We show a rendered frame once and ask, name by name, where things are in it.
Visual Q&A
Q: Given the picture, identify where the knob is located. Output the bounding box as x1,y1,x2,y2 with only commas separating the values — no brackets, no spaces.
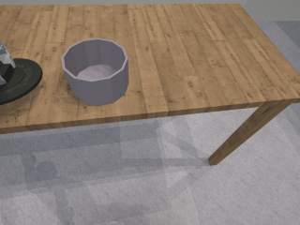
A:
0,64,14,82

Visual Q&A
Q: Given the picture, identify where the robot left hand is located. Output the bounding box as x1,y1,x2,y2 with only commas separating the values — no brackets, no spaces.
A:
0,40,16,85

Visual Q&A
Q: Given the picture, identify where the lid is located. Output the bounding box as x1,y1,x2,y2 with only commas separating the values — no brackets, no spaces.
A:
0,58,43,105

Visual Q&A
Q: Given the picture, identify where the pot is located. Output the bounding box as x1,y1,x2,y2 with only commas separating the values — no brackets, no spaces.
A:
61,37,129,106

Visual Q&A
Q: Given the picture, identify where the table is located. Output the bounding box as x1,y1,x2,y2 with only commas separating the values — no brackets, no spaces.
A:
0,3,300,166

